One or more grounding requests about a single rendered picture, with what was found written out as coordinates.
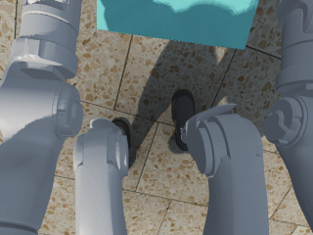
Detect robot left forearm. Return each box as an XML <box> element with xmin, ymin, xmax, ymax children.
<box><xmin>0</xmin><ymin>0</ymin><xmax>83</xmax><ymax>87</ymax></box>

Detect robot right shin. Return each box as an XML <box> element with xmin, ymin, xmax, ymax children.
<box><xmin>180</xmin><ymin>103</ymin><xmax>263</xmax><ymax>160</ymax></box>

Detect robot right thigh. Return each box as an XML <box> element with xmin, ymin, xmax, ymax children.
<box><xmin>192</xmin><ymin>114</ymin><xmax>269</xmax><ymax>235</ymax></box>

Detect right robot upper arm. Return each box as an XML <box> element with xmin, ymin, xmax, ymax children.
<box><xmin>262</xmin><ymin>95</ymin><xmax>313</xmax><ymax>233</ymax></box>

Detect left robot upper arm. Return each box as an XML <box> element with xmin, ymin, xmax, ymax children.
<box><xmin>0</xmin><ymin>76</ymin><xmax>84</xmax><ymax>235</ymax></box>

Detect robot right forearm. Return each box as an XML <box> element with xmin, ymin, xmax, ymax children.
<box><xmin>276</xmin><ymin>0</ymin><xmax>313</xmax><ymax>98</ymax></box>

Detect carton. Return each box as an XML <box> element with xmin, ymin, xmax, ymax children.
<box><xmin>96</xmin><ymin>0</ymin><xmax>259</xmax><ymax>50</ymax></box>

